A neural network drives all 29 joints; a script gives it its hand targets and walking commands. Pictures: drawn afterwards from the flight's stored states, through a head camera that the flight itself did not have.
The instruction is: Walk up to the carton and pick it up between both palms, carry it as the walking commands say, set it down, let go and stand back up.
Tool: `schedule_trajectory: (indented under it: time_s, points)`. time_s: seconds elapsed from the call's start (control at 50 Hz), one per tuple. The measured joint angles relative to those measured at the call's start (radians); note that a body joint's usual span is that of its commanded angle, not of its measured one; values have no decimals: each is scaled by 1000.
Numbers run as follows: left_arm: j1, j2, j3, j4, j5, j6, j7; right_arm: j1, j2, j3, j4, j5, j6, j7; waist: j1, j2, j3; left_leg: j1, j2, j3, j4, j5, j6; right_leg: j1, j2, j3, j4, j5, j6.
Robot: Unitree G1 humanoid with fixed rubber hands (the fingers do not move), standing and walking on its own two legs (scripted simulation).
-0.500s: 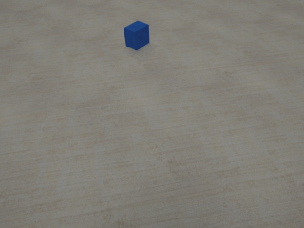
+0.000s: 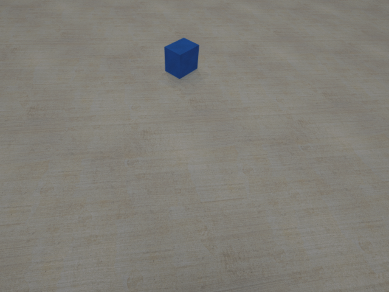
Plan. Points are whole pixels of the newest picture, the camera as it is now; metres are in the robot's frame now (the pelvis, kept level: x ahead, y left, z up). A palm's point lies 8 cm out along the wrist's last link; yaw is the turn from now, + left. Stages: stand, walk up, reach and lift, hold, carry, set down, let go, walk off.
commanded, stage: walk up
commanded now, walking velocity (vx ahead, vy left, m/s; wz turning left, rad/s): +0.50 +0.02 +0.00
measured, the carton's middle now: (181, 58) +2.04 +0.04 -0.66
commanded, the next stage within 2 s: none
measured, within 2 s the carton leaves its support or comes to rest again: neither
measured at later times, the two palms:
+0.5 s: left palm (93, 262) +0.22 +0.23 -0.13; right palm (299, 238) +0.28 -0.28 -0.14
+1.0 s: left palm (118, 133) +0.62 +0.24 -0.12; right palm (268, 182) +0.45 -0.23 -0.14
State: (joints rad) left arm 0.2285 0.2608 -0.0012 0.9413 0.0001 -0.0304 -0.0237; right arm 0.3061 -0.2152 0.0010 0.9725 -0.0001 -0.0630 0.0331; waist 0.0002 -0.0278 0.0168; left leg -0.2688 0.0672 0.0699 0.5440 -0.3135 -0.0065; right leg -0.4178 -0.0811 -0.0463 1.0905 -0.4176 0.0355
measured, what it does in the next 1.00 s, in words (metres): walks ahead: right foot, then left foot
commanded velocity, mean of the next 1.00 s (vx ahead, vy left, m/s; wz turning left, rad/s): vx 0.50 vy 0.09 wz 0.00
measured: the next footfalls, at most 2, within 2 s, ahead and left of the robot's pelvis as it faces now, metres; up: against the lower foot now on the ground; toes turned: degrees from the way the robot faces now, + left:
right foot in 0.22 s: +0.24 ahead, -0.15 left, +0.00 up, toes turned -5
left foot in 0.60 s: +0.39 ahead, +0.15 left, +0.00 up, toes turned +6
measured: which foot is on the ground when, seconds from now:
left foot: down 0.00-0.22, up 0.24-0.58, down 0.60-1.00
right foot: up 0.00-0.20, down 0.22-0.62, up 0.64-1.00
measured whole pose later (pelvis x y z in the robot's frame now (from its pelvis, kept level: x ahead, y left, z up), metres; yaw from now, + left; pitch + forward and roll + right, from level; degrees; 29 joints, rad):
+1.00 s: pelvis +0.47 +0.00 -0.01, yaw +0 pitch +4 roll +1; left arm 0.06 0.26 0.00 0.92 0.00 -0.04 -0.05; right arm 0.37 -0.20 0.00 0.98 0.00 -0.05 0.02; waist -0.05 -0.03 -0.01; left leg -0.12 0.06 0.09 0.46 -0.40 -0.05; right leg -0.49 -0.09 -0.08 0.61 -0.24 0.04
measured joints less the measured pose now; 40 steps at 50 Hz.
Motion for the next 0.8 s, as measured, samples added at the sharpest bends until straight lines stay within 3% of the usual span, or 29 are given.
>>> schedule_trajectory:
  time_s: [0.08,0.2,0.24,0.32,0.38,0.46,0.52,0.6,0.62,0.66,0.74,0.8]
  points:
    - [-93,0,0,-14,0,1,-16,30,10,0,0,0,1,-6,-20,-1,-1,80,-5,1,-68,-16,-5,-111,0,1,-56,69,0]
    - [-166,1,0,-20,0,-9,-27,45,11,0,5,0,13,-8,-40,-1,-15,160,-12,1,-105,-80,-37,-95,0,-25,-466,175,0]
    - [-161,-3,0,-19,0,-30,-22,41,3,0,6,0,15,-9,-38,7,-1,146,-6,-8,27,-142,-38,-56,3,-34,-508,266,-11]
    - [-62,-12,0,-13,0,-37,-5,1,-19,0,5,0,22,-9,-36,19,14,9,-22,-29,486,-152,-15,33,5,-33,-462,157,-42]
    - [29,-12,0,6,0,-31,7,-27,-32,0,5,0,33,-9,-32,25,15,-61,-12,-31,552,-106,-19,123,5,-33,-501,127,-42]
    - [115,-12,0,16,0,-29,9,-52,-38,0,4,0,56,0,-8,26,37,-122,15,-32,498,-69,-33,221,5,-34,-526,79,-42]
    - [160,-12,0,21,0,-26,10,-68,-38,0,4,0,66,12,10,27,48,-131,33,-33,358,-65,-44,282,6,-35,-540,40,-37]
    - [186,-12,0,26,0,-11,10,-86,-38,0,3,0,63,22,18,27,38,-130,39,-25,121,-29,-47,321,6,-40,-542,-18,0]
    - [186,-12,0,28,0,-7,10,-86,-36,0,4,0,56,22,19,22,33,-128,35,-22,100,43,-40,325,2,-38,-535,-34,7]
    - [178,-8,0,29,0,1,9,-85,-21,0,4,0,32,20,17,-7,24,-119,18,6,124,46,-17,286,-23,-21,-420,-44,8]
    - [91,-5,0,19,0,4,7,-32,-7,0,5,0,-3,10,2,1,-6,-56,12,13,58,-1,-2,106,-11,-19,-45,-55,8]
    - [-3,-4,0,1,0,3,-1,8,3,0,4,0,-3,-1,-5,0,-8,-1,6,14,-7,-1,1,-3,-12,-18,-10,-7,8]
